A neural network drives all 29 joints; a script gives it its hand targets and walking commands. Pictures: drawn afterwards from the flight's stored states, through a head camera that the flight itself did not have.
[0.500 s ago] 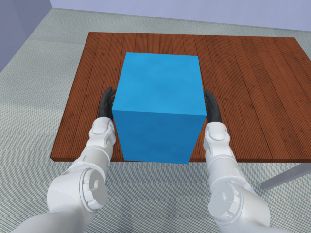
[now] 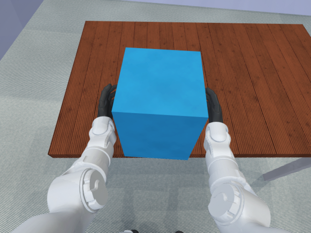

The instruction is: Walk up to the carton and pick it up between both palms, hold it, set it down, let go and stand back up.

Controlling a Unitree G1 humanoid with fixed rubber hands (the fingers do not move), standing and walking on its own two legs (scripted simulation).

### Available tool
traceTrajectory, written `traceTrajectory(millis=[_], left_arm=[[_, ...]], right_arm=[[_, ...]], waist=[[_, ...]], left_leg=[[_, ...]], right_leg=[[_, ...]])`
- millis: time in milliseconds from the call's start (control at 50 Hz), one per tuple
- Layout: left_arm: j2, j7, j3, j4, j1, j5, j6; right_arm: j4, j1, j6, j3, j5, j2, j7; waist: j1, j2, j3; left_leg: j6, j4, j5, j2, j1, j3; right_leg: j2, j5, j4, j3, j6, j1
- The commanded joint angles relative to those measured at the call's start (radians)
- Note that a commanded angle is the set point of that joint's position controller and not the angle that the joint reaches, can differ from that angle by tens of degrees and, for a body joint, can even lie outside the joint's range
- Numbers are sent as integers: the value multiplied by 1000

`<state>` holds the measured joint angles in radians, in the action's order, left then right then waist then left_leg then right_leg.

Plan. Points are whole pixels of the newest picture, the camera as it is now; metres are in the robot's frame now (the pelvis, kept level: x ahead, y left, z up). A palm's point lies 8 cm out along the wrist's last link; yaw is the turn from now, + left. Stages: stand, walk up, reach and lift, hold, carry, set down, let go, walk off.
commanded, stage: set down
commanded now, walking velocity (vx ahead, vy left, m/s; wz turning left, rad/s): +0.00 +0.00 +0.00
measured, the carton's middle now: (159, 108) +0.44 +0.01 -0.01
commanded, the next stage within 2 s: none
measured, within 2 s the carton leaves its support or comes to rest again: rests again in 0.76 s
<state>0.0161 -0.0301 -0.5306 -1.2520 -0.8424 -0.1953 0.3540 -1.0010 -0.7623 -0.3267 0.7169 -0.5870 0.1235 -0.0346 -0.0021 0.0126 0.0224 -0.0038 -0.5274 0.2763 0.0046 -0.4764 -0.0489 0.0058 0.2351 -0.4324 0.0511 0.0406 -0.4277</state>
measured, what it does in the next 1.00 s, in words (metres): stands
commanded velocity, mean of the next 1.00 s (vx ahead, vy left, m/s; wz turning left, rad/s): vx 0.00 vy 0.00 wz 0.00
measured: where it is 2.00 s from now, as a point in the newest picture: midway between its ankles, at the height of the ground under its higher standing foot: outside the picture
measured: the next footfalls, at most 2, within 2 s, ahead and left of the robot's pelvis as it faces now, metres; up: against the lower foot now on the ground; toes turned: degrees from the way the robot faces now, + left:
none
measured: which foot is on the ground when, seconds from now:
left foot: down 0.00-1.00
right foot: down 0.00-1.00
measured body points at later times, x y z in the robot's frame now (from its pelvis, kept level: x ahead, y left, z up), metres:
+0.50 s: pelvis +0.00 +0.00 +0.00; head +0.10 +0.01 +0.44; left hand +0.42 +0.16 +0.00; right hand +0.42 -0.14 +0.02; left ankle -0.02 +0.11 -0.74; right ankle -0.02 -0.15 -0.74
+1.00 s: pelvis +0.00 +0.00 -0.01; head +0.12 +0.01 +0.43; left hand +0.45 +0.17 +0.00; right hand +0.44 -0.13 +0.00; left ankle -0.02 +0.12 -0.73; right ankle -0.02 -0.15 -0.74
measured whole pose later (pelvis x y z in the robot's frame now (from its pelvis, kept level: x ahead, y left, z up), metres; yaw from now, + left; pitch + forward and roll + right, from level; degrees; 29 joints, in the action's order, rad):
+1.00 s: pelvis +0.00 +0.00 -0.01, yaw +0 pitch +23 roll -2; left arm 0.17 -0.09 -0.15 -1.52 -0.98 0.00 0.43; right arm -1.39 -0.93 -0.41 0.20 0.04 -0.06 -0.10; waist 0.00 0.00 0.17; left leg -0.02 -0.54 0.25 0.01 -0.69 -0.05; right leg 0.01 0.21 -0.43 0.05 0.04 -0.63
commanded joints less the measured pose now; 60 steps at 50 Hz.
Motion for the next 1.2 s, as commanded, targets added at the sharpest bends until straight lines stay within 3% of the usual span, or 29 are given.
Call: traceTrajectory(millis=[0,100,280,400,460,500,580,640,740,880,920,1020,1060,1120,1140,1180], left_arm=[[-379,103,142,-21,-523,-200,21],[-385,104,136,-14,-509,-213,14],[-356,101,101,-10,-509,-230,11],[-300,98,61,-13,-515,-243,5],[-195,77,55,-11,-519,-226,7],[-80,49,46,-4,-522,-199,8],[223,-38,100,11,-531,-61,14],[257,-64,208,-23,-575,77,27],[269,-69,357,-130,-647,264,98],[310,-72,439,-214,-631,360,125],[316,-68,422,-208,-577,352,128],[301,-49,404,-163,-452,333,140],[306,-35,383,-157,-408,313,148],[362,-11,330,-186,-401,293,181],[370,-7,328,-172,-407,290,192],[356,-5,342,-143,-415,309,207]], right_arm=[[-117,-484,-63,-246,-59,500,132],[-127,-462,-53,-226,-62,498,134],[-122,-449,-44,-218,-64,499,136],[-107,-444,-28,-180,-69,454,131],[-111,-438,-31,-167,-48,329,115],[-118,-430,-29,-165,-3,207,88],[-139,-445,-58,-224,183,-165,6],[-152,-523,-71,-330,330,-201,-34],[-170,-615,-98,-446,488,-252,-60],[-296,-611,-144,-522,614,-398,-75],[-319,-566,-167,-552,645,-415,-74],[-354,-473,-223,-593,676,-430,-72],[-346,-415,-245,-629,688,-414,-78],[-238,-402,-266,-675,686,-388,-96],[-218,-410,-273,-660,686,-390,-100],[-192,-452,-284,-641,680,-393,-102]], waist=[[16,0,611],[5,14,585],[13,13,567],[5,-4,542],[5,8,573],[10,11,600],[13,41,718],[-6,23,795],[-21,-6,931],[-10,55,990],[16,62,994],[45,73,985],[50,52,968],[57,-55,931],[39,-68,934],[21,-53,941]], left_leg=[[-46,20,-718,54,247,100],[-46,21,-707,56,240,98],[-40,15,-701,52,238,108],[-30,28,-647,40,190,118],[-38,15,-681,43,208,121],[-41,4,-700,42,209,124],[-66,-56,-799,51,253,122],[-73,-100,-755,46,180,110],[-78,-160,-684,35,55,98],[-128,-246,-954,57,275,69],[-138,-249,-1031,55,314,71],[-135,-248,-1143,66,340,73],[-125,-224,-1062,37,245,96],[-43,-70,-648,-19,-242,140],[-27,-8,-550,-20,-375,139],[-25,-2,-589,-7,-317,118]], right_leg=[[-25,-386,23,-158,-2,49],[-20,-357,29,-161,-6,37],[-17,-338,28,-160,-2,28],[-17,-357,20,-151,2,70],[-11,-349,10,-152,-5,52],[-8,-371,3,-144,-5,58],[11,-402,-13,-129,-17,12],[20,-407,-32,-109,-30,-2],[20,-473,-120,-106,-33,12],[62,-435,-104,-141,-56,-183],[65,-465,-85,-137,-54,-188],[57,-508,-45,-118,-65,-220],[42,-633,-70,-102,-53,-96],[-24,-938,-192,-39,0,295],[-34,-984,-210,-26,9,412],[-23,-921,-222,-49,24,337]])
